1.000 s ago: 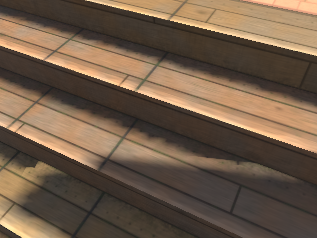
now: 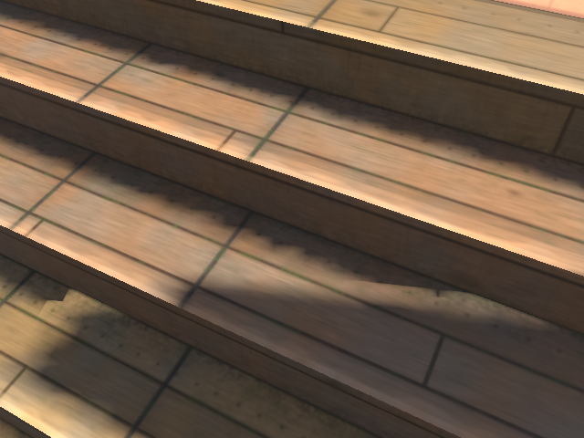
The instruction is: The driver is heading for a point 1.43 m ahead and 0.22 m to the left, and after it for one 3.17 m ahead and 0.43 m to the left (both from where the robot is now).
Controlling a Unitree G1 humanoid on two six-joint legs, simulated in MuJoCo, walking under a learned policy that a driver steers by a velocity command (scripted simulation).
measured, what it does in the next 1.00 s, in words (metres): climbs: left foot 0.16 m higher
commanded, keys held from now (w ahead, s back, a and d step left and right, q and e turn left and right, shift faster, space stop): no key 0.10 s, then w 0.70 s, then no key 0.20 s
